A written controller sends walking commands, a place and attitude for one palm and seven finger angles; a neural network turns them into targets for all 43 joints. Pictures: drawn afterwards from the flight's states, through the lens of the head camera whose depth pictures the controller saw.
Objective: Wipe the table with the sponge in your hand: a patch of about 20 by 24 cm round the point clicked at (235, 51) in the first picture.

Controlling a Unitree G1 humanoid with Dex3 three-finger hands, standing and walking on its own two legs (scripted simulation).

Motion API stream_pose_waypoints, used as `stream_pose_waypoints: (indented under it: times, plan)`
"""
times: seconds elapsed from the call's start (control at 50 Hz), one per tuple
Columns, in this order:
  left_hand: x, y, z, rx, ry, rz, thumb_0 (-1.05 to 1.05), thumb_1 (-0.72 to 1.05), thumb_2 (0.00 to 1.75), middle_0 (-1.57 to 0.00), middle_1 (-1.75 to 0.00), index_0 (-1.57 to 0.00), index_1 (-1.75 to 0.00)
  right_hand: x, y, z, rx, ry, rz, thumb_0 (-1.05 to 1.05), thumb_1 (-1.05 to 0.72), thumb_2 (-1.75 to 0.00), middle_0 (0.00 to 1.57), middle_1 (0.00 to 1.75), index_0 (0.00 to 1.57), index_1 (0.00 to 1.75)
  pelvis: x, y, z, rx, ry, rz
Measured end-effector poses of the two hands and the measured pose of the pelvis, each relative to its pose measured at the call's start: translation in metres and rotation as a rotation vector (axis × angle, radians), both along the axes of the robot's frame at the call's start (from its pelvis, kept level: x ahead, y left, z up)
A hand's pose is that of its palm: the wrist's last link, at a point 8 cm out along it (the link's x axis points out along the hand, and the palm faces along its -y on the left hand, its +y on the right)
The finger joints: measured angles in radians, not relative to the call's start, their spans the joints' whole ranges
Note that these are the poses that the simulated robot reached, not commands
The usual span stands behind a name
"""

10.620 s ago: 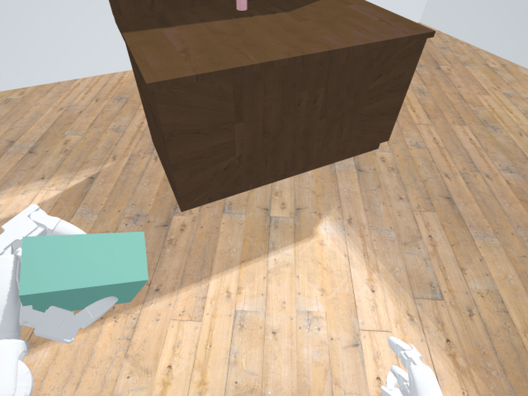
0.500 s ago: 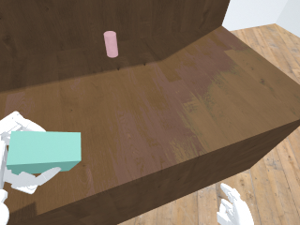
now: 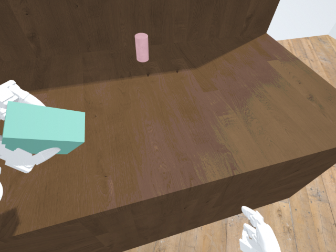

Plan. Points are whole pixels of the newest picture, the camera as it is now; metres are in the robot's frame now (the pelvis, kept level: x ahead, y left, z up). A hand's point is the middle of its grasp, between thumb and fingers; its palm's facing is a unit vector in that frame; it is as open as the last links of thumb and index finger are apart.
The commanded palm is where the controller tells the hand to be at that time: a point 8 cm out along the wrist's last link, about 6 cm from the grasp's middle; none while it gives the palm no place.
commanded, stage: turn the palm down, sponge in hand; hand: left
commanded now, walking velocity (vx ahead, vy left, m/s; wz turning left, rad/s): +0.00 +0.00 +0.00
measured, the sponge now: (53, 133) +0.27 +0.25 +0.17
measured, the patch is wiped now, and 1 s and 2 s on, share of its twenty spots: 0.00 0.00 0.00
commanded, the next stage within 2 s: none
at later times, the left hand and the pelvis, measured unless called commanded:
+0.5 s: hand (50, 163) +0.22 +0.24 +0.15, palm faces +0.32 -0.54 -0.78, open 10.0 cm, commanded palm +0.18 +0.26 +0.19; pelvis +0.00 -0.05 -0.01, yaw +2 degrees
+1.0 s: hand (60, 168) +0.22 +0.23 +0.14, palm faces +0.17 -0.35 -0.92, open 10.0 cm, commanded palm +0.19 +0.25 +0.20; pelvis +0.02 -0.05 -0.01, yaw +1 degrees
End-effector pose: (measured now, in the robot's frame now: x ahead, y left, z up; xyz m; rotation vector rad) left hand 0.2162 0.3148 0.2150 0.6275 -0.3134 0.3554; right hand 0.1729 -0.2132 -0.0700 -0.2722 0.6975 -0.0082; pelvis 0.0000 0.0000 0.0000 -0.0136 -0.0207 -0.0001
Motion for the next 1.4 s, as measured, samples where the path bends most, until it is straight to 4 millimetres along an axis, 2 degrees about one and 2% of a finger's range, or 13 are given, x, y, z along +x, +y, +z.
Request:
stream_pose_waypoints:
  times: [0.08,0.16,0.22,0.36,0.44,0.56,0.68,0.84,0.96,1.08,1.18,1.28,1.4]
  plan:
    - [-0.008,-0.010,-0.015,-0.100,0.124,0.025,-0.01,-0.48,1.02,-0.74,-1.36,-0.75,-1.36,0.013,-0.002,0.005,0.052,-0.074,-0.014,0.01,-0.91,-0.90,0.21,0.30,0.21,0.30,0.003,0.000,-0.001,0.006,-0.011,-0.014]
    - [-0.030,-0.039,-0.049,-0.018,0.328,-0.003,-0.01,-0.48,1.02,-0.74,-1.36,-0.75,-1.36,0.026,-0.005,0.011,0.058,-0.126,0.003,0.01,-0.91,-0.90,0.21,0.30,0.21,0.30,0.001,-0.004,-0.003,0.014,-0.017,-0.009]
    - [-0.046,-0.051,-0.059,0.027,0.345,-0.016,-0.01,-0.49,1.02,-0.74,-1.36,-0.75,-1.35,0.033,-0.007,0.012,0.033,-0.140,0.027,0.01,-0.91,-0.90,0.21,0.30,0.20,0.30,-0.003,-0.013,-0.007,0.015,-0.012,0.004]
    - [-0.057,-0.043,-0.029,0.135,0.105,0.146,-0.02,-0.49,1.02,-0.75,-1.35,-0.75,-1.35,0.037,-0.015,-0.002,-0.001,-0.092,0.088,0.01,-0.91,-0.90,0.21,0.30,0.20,0.30,-0.008,-0.036,-0.012,0.001,-0.009,0.053]
    - [-0.042,-0.040,-0.022,0.169,0.192,0.217,-0.01,-0.49,1.02,-0.75,-1.35,-0.75,-1.35,0.034,-0.023,-0.012,0.030,-0.067,0.060,0.01,-0.91,-0.90,0.21,0.30,0.21,0.30,-0.006,-0.043,-0.011,0.005,-0.016,0.054]
    - [-0.023,-0.067,-0.030,0.269,0.421,0.102,-0.01,-0.49,1.02,-0.75,-1.35,-0.75,-1.35,0.029,-0.041,-0.017,0.070,-0.078,-0.031,0.01,-0.91,-0.90,0.21,0.30,0.21,0.30,0.003,-0.049,-0.008,0.021,-0.017,0.024]
    - [-0.026,-0.090,-0.015,0.344,0.324,0.011,-0.01,-0.49,1.02,-0.75,-1.35,-0.76,-1.35,0.026,-0.065,-0.019,0.032,-0.057,-0.070,0.01,-0.91,-0.90,0.21,0.30,0.20,0.30,0.014,-0.057,-0.010,0.020,-0.002,0.015]
    - [-0.034,-0.060,-0.017,0.396,0.370,0.232,-0.01,-0.49,1.02,-0.75,-1.35,-0.76,-1.35,0.031,-0.084,-0.026,-0.007,-0.008,-0.099,0.01,-0.91,-0.90,0.20,0.30,0.20,0.30,0.020,-0.055,-0.011,0.021,0.007,0.023]
    - [-0.027,-0.060,-0.033,0.442,0.472,0.208,-0.01,-0.49,1.02,-0.75,-1.35,-0.76,-1.34,0.045,-0.072,-0.018,-0.002,-0.059,-0.097,0.01,-0.91,-0.90,0.20,0.30,0.20,0.30,0.019,-0.049,-0.010,0.019,0.003,0.025]
    - [-0.023,-0.084,-0.017,0.550,0.357,0.101,-0.01,-0.49,1.02,-0.75,-1.35,-0.76,-1.34,0.060,-0.042,-0.004,0.046,-0.128,-0.062,0.01,-0.91,-0.90,0.20,0.30,0.20,0.30,0.019,-0.038,-0.008,0.012,-0.002,0.019]
    - [-0.023,-0.059,-0.002,0.556,0.339,0.245,-0.01,-0.49,1.02,-0.75,-1.35,-0.76,-1.34,0.066,-0.017,-0.001,0.096,-0.118,-0.031,0.01,-0.91,-0.90,0.20,0.30,0.20,0.30,0.016,-0.030,-0.005,0.012,-0.015,0.016]
    - [-0.022,-0.025,-0.011,0.546,0.496,0.385,-0.01,-0.49,1.02,-0.75,-1.35,-0.76,-1.34,0.065,-0.010,0.001,0.090,-0.095,-0.026,0.01,-0.91,-0.90,0.21,0.30,0.18,0.30,0.008,-0.023,-0.002,0.014,-0.024,0.019]
    - [-0.023,-0.049,-0.032,0.601,0.568,0.219,-0.01,-0.49,1.02,-0.75,-1.35,-0.76,-1.34,0.063,-0.004,0.005,0.059,-0.097,-0.005,0.01,-0.91,-0.90,0.21,0.30,0.18,0.29,0.001,-0.017,0.001,0.011,-0.036,0.020]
